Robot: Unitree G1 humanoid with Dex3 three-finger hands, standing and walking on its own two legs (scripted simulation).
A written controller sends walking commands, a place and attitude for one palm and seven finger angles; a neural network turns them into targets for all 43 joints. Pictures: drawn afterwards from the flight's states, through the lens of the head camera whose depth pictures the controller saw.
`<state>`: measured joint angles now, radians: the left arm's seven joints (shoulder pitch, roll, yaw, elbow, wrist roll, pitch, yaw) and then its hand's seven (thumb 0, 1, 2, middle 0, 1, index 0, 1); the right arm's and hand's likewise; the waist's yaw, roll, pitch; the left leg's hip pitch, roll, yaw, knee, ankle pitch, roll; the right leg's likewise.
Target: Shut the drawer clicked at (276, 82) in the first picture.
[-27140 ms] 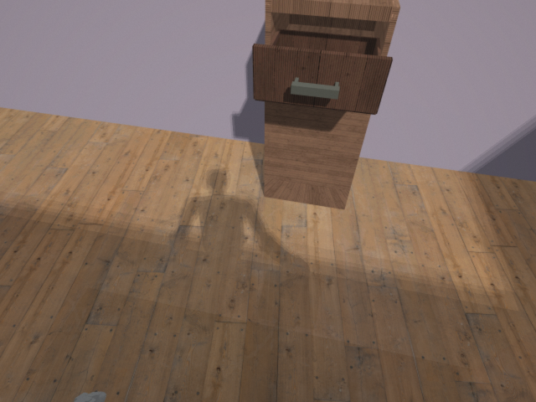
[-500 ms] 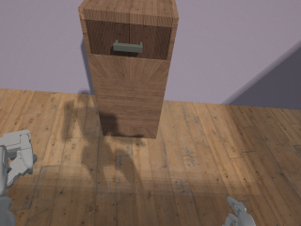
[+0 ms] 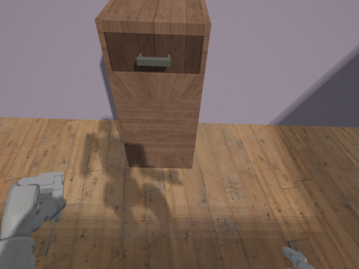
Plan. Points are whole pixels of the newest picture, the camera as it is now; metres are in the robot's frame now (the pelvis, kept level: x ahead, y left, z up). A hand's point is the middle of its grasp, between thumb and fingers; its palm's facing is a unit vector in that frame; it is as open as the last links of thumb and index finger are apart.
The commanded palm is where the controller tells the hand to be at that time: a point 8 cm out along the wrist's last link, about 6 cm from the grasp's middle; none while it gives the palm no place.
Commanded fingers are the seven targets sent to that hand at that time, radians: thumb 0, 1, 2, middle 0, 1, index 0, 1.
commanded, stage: let the arm hang, fingers relaxed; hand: left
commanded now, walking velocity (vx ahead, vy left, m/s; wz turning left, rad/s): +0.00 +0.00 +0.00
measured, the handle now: (154, 58) +0.85 +0.15 +0.05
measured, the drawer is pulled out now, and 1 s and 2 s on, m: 0.00 0.00 0.00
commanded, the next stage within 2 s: look to check the result in 1.04 s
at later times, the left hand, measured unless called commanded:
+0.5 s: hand out of the picture -0.02 +0.21 -0.16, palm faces +0.03 -0.97 -0.24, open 5.1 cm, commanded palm none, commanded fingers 0.00 0.90 0.90 -0.24 -0.34 -0.24 -0.34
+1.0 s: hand out of the picture +0.00 +0.17 -0.16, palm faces +0.02 -0.99 -0.16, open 7.4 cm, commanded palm none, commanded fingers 0.00 0.90 0.90 -0.20 -0.30 -0.20 -0.30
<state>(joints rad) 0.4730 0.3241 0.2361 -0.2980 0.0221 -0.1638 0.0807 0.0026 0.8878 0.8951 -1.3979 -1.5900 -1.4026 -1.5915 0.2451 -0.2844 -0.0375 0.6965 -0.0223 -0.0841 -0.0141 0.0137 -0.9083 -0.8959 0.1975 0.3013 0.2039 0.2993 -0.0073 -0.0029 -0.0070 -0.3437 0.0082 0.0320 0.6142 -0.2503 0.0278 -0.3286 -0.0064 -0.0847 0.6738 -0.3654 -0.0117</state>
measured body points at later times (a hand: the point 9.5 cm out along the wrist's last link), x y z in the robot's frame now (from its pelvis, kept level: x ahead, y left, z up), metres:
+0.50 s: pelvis +0.00 +0.01 +0.01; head +0.01 +0.01 +0.46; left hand -0.02 +0.26 -0.14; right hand +0.00 -0.23 -0.14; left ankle +0.04 +0.10 -0.73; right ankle +0.01 -0.12 -0.73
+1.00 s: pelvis +0.01 +0.01 +0.02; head +0.02 +0.01 +0.47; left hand +0.00 +0.22 -0.15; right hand -0.01 -0.20 -0.15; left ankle +0.04 +0.10 -0.73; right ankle +0.01 -0.12 -0.73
